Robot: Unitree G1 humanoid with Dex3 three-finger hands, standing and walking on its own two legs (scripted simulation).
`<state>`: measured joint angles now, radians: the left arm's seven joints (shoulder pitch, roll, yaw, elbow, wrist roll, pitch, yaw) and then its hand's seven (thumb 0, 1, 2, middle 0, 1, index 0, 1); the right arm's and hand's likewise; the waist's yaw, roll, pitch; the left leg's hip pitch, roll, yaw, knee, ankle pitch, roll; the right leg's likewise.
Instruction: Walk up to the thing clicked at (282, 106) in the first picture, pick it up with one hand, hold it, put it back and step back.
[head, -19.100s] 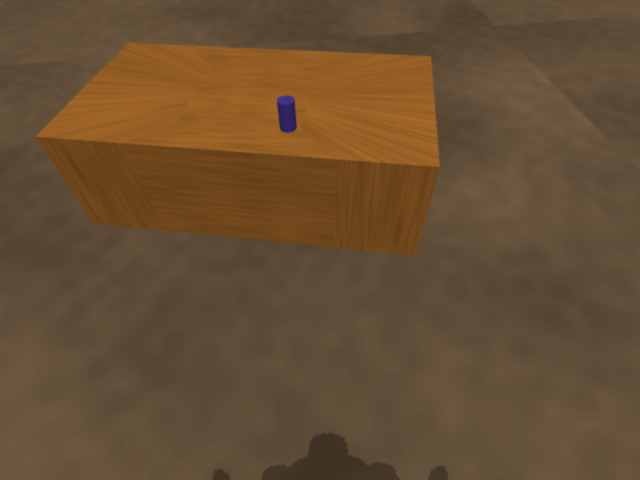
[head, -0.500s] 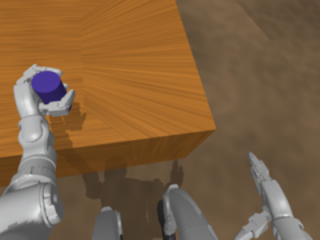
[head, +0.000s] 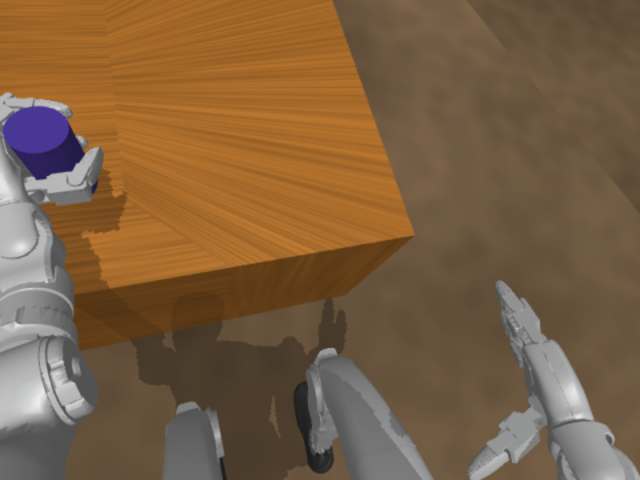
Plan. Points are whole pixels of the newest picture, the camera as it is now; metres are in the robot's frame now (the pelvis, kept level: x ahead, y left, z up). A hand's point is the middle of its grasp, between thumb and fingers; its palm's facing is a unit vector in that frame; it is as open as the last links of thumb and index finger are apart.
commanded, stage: crouch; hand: left
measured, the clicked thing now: (56, 159) +0.53 +0.19 -0.01
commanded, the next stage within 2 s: lower in 0.08 s
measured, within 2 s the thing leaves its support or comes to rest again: rests again in 1.34 s
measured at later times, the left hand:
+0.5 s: hand (74, 165) +0.54 +0.18 -0.06, palm faces +0.19 -0.98 -0.01, open 7.9 cm
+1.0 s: hand (81, 174) +0.56 +0.19 -0.10, palm faces +0.18 -0.98 -0.03, open 7.9 cm
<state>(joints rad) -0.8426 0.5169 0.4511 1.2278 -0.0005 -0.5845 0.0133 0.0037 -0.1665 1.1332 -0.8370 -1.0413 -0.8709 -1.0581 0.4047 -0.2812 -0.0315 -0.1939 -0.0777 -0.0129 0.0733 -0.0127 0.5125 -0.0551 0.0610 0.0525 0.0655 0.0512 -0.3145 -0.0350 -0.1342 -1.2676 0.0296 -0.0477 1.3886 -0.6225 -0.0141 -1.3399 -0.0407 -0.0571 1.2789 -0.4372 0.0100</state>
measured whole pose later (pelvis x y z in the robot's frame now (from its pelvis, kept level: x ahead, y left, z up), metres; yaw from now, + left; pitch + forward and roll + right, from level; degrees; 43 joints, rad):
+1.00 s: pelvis -0.02 +0.01 -0.05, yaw -2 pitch +35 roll -5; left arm -0.96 0.70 0.48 1.31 0.07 -0.58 0.03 0.00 -0.17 1.13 -0.83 -1.04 -0.87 -1.06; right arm 0.39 -0.32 -0.04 -0.34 -0.08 -0.02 0.09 -0.01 0.51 -0.06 0.06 0.05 0.07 0.05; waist -0.44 -0.05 -0.14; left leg -1.54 0.04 -0.07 1.60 -0.66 -0.01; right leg -1.59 -0.03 -0.07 1.44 -0.45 0.02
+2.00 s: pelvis -0.03 +0.01 -0.08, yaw -2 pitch +36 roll -5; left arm -1.01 0.74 0.49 1.29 0.08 -0.55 0.04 -0.01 -0.48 0.41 -0.61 -0.60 -0.63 -0.59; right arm 0.42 -0.34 -0.06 -0.44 -0.06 -0.03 0.10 -0.01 0.51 -0.05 0.07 0.05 0.07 0.05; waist -0.48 -0.05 -0.13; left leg -1.64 0.03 -0.08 1.68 -0.67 -0.01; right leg -1.70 -0.04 -0.07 1.52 -0.45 0.02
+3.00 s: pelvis +0.00 +0.01 +0.04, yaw -1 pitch +24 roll -4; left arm -0.98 0.84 0.47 1.35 0.12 -0.12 0.03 -0.01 -0.54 0.07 -0.06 -0.06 -0.06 -0.07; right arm 0.38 -0.29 0.07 -0.13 0.00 0.14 0.06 -0.01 0.13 -0.33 0.11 0.14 0.12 0.14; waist -0.27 -0.03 -0.14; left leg -1.07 0.05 -0.03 1.20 -0.56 0.00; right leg -1.12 -0.02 -0.04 1.06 -0.36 0.03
